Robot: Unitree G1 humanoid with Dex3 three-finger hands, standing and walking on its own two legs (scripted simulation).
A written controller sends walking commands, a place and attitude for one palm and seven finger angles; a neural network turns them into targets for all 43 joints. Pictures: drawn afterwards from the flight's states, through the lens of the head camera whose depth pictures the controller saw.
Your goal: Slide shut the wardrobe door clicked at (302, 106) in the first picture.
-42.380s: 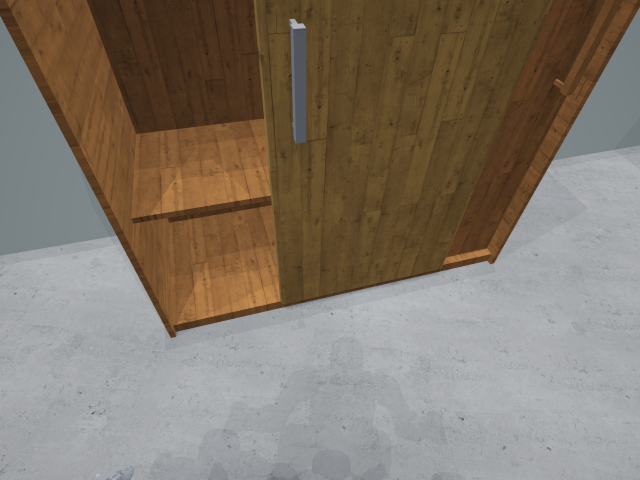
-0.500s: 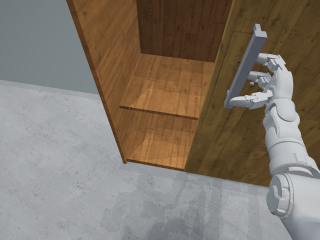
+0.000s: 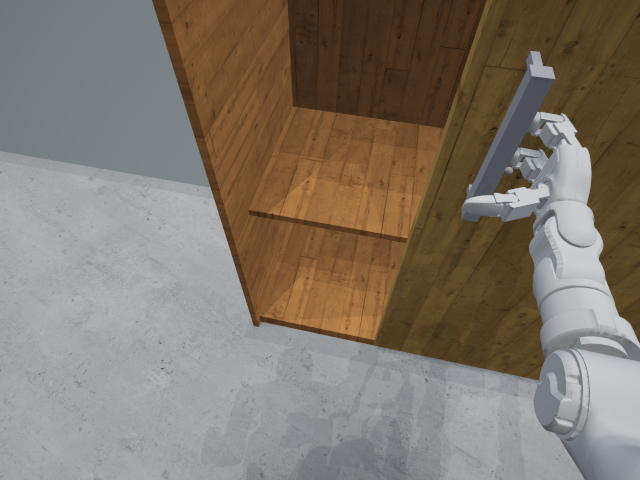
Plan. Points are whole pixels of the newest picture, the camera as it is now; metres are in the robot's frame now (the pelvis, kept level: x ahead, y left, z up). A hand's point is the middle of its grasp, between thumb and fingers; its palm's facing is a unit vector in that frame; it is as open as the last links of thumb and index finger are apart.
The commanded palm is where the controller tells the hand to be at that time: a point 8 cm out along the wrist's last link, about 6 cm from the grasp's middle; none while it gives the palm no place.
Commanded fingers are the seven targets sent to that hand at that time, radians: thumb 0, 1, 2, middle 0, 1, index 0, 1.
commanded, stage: slide the fingers in behind the handle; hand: right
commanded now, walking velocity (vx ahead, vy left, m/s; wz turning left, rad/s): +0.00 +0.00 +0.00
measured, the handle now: (498, 146) +0.54 -0.13 +0.13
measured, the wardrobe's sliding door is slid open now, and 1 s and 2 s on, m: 0.38 0.38 0.38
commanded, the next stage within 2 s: grip the handle and tug to test in 1.50 s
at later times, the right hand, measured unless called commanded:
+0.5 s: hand (489, 171) +0.48 -0.12 +0.13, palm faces +0.04 +1.00 +0.01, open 14.0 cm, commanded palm +0.45 -0.17 +0.13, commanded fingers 0.00 0.50 -0.30 0.30 1.20 0.30 1.20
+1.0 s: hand (480, 168) +0.49 -0.11 +0.14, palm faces +0.05 +1.00 +0.02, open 14.0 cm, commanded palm +0.45 -0.15 +0.13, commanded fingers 0.00 0.50 -0.30 0.30 1.20 0.30 1.20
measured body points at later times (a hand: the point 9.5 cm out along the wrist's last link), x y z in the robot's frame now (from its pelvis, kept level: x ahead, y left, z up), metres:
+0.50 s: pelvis +0.00 +0.00 +0.00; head +0.06 +0.01 +0.45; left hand +0.05 +0.26 -0.12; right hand +0.48 -0.17 +0.14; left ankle -0.03 +0.10 -0.71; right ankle +0.04 -0.12 -0.71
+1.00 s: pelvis +0.01 +0.00 +0.00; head +0.06 +0.01 +0.45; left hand +0.05 +0.26 -0.13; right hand +0.48 -0.16 +0.14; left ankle -0.03 +0.10 -0.71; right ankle +0.04 -0.12 -0.71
